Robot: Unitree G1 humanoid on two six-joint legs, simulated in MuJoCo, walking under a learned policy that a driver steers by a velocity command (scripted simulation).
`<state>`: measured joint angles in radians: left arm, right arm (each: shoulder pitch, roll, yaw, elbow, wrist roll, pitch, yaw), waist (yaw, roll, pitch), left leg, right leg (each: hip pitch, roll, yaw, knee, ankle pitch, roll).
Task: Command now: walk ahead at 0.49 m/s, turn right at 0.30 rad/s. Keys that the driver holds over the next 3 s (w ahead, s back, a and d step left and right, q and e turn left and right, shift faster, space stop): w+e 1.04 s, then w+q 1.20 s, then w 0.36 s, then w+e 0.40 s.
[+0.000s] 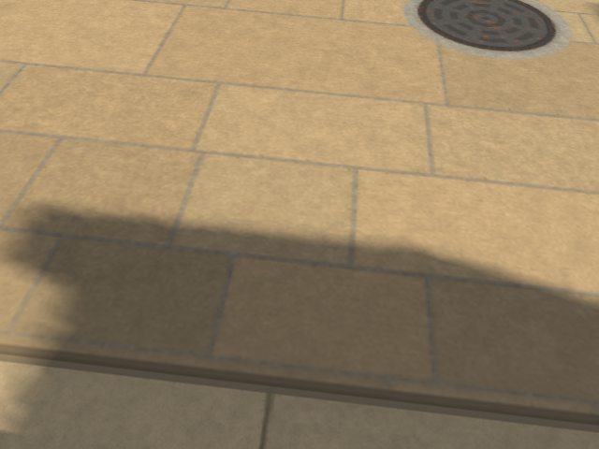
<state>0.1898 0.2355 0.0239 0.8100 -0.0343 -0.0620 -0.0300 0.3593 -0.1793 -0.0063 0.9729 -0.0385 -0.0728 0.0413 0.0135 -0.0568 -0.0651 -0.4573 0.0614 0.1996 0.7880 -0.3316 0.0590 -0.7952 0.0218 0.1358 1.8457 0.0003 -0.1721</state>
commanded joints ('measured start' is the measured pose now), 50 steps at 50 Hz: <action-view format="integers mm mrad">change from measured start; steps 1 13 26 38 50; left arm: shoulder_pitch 126 -305 116 248 300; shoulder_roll -140 -126 -9 71 -19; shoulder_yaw -59 -94 -12 12 14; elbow -15 -212 -55 -34 -158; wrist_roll -3 -2 57 12 44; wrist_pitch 34 52 28 -23 7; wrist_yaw -11 -1 -21 32 35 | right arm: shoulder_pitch -16 262 -170 -450 10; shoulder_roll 60 -42 -77 -58 -294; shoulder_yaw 29 45 -9 30 -94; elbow -7 69 -261 -442 -346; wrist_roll -3 -10 43 11 11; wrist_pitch -13 18 -75 -52 -74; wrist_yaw -2 -106 1 -57 -54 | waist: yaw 74 -87 15 32 -86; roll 103 151 103 -27 248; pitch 87 176 -38 -1 -360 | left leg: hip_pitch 63 440 -332 -409 908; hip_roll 212 254 -87 1 300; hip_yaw -241 -104 -354 -183 -700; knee -433 -578 1077 205 -290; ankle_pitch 9 241 180 448 292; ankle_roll -20 -23 55 -55 187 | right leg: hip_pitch -309 -788 507 532 214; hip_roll -37 -79 -216 -61 96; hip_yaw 64 -125 596 162 98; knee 141 6 -1519 -1583 -717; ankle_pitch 23 -24 -618 15 -331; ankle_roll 1 112 -98 -13 122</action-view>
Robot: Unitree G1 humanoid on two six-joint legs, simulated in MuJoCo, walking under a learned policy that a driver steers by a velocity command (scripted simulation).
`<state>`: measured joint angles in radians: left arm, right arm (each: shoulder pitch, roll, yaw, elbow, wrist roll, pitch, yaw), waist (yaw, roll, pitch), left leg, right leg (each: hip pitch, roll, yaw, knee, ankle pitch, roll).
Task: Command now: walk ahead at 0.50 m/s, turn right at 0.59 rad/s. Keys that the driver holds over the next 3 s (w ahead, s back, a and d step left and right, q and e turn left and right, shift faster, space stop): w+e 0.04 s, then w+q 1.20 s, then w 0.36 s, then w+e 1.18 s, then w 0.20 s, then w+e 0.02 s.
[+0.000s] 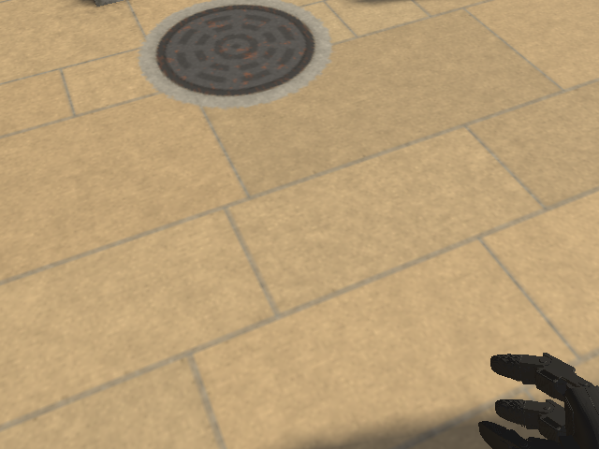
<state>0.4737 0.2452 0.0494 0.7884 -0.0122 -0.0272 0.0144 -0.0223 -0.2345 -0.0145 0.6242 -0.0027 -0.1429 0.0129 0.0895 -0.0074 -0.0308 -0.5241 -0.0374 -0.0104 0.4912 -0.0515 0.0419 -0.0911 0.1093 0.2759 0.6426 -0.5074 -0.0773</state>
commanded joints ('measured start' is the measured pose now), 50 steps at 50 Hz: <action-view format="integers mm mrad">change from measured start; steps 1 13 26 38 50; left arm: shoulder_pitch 88 -369 -87 -251 -258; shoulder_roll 19 7 140 153 171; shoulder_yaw -19 -21 55 67 46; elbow -149 -239 -188 -74 -148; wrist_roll -14 21 14 18 -27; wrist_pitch -34 -66 -75 -82 -115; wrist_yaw -10 -15 -4 -1 -15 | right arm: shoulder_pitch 395 329 441 164 448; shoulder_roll -212 -140 -137 -50 -264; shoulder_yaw -82 -59 -57 -49 -125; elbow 17 118 74 -5 -21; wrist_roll -9 18 41 15 14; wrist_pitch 3 37 51 111 91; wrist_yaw -19 -12 -22 17 17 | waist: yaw -139 -104 18 -74 -218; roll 425 52 -189 -54 176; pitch -451 26 -242 51 -268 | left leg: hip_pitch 1011 283 -354 -162 862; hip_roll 512 181 59 158 354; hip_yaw -829 -178 -126 -44 -720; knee -133 -304 801 385 -196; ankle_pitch -226 152 -477 41 -275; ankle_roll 287 200 -19 -44 333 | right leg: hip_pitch -675 -558 408 -75 -800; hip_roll -27 -189 -535 -363 -135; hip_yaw -74 -237 358 -329 -185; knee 721 207 -285 -471 784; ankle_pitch -40 416 220 552 11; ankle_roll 47 102 -212 -87 102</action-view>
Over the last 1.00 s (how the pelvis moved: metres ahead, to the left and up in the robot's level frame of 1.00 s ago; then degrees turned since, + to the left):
0.60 -0.08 0.17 -34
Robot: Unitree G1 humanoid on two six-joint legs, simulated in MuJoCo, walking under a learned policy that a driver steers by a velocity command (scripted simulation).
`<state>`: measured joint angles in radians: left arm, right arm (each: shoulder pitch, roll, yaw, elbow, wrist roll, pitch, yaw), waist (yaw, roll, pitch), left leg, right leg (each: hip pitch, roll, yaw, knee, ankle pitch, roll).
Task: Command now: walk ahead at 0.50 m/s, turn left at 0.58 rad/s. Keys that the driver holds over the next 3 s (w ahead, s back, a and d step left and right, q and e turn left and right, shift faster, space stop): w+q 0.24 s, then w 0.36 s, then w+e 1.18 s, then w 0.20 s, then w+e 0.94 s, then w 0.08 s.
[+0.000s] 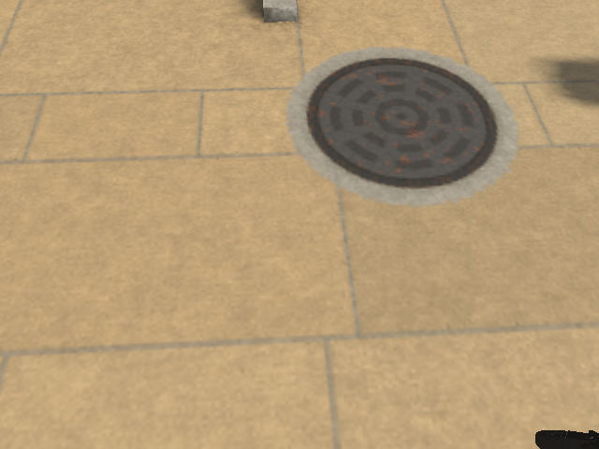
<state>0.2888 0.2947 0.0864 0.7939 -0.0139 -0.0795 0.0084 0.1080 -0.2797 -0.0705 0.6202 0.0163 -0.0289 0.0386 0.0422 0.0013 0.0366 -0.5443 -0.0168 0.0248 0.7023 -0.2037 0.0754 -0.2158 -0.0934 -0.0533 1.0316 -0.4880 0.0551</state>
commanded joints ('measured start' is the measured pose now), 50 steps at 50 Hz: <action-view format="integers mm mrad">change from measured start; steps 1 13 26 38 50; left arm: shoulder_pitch -97 -325 1 65 41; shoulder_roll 104 25 85 129 104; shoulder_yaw -1 -24 10 10 2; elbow -155 -181 -114 -27 -80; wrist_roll -18 18 11 -15 -20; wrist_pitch -72 -31 -30 -4 14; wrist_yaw -6 -19 -28 -10 3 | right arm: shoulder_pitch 275 213 168 -87 166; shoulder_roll -180 -143 -119 -15 -73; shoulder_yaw -58 -44 -16 15 -17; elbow -17 22 3 -49 14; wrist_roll -2 7 4 -10 -21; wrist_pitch -28 -30 -44 -65 -71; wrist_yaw -12 -53 -49 -26 -30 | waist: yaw -144 -98 33 25 -102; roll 119 80 -59 -81 89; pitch -257 -56 -117 -31 -122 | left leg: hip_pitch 761 280 -260 11 609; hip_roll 294 120 30 47 339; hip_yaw -629 -301 -175 -60 -436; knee -385 -440 596 -83 -430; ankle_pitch -52 159 -192 208 -75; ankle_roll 263 160 -44 -113 117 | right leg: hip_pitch -664 -342 307 22 -568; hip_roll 26 71 -220 -63 15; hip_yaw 137 102 585 249 174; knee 329 -402 -752 -827 220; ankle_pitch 72 554 114 517 109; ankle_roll -50 -1 -308 -269 -72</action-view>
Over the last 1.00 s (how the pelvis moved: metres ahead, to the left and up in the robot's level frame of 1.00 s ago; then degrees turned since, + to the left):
0.49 0.11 0.00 23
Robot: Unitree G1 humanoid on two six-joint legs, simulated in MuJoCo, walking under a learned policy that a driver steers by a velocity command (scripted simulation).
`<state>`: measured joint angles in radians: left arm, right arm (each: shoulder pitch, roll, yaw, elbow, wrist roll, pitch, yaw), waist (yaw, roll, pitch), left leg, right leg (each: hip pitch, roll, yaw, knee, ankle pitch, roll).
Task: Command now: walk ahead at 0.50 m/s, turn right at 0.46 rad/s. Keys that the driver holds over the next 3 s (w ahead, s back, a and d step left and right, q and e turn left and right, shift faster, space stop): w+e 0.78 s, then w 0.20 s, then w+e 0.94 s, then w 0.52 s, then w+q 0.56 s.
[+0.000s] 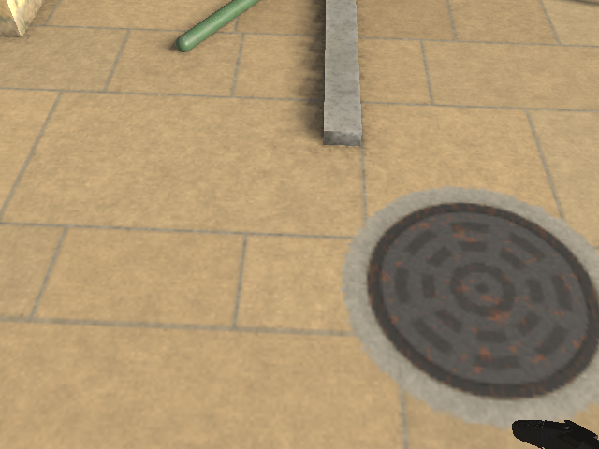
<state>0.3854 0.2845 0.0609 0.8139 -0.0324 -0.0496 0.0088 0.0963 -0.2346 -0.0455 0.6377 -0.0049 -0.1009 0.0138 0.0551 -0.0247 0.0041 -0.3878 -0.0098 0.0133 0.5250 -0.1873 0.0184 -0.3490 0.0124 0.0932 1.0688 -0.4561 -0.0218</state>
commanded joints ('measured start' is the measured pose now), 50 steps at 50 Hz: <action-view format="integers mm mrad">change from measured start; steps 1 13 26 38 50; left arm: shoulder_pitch -76 -323 -119 -23 -89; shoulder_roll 101 28 143 166 143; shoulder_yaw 30 4 47 52 23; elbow -110 -216 -216 -151 -165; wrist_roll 7 13 18 6 7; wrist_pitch -9 17 -5 -2 -8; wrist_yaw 0 -51 -36 8 7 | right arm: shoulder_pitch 138 171 86 -171 175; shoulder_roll -96 -199 -189 -115 -155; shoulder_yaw -37 -74 -43 -17 -45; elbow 4 110 35 -32 54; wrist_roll -4 9 3 5 7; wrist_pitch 1 0 -42 -11 -10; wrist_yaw -2 -25 -22 3 11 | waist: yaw -92 -112 -22 20 -126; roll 119 74 2 -56 75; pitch -41 57 -97 5 -61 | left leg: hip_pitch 372 323 -359 -154 465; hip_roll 299 275 121 21 320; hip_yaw -346 75 -95 -73 -527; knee -284 -372 680 52 -253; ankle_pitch -17 246 -150 288 -188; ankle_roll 171 137 -18 -79 208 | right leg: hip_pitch -415 -333 349 119 -410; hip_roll -112 -121 -232 -114 -23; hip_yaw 27 -67 367 211 72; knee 144 -314 -783 -804 215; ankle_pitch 123 471 321 405 58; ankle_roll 10 11 -274 -198 -5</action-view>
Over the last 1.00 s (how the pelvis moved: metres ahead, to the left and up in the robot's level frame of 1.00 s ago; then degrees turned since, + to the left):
0.52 0.08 0.02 5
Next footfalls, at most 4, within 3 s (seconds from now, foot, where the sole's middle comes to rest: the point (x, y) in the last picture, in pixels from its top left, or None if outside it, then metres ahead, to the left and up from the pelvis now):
0.42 right None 0.34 -0.19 -0.77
0.90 left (376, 366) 0.68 -0.13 -0.77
1.44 right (534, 347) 0.75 -0.51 -0.77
1.92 left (546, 243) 1.08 -0.61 -0.77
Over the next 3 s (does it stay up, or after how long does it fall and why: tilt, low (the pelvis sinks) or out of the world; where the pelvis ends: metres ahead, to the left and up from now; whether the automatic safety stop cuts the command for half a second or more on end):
stays up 1.15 -1.05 -0.01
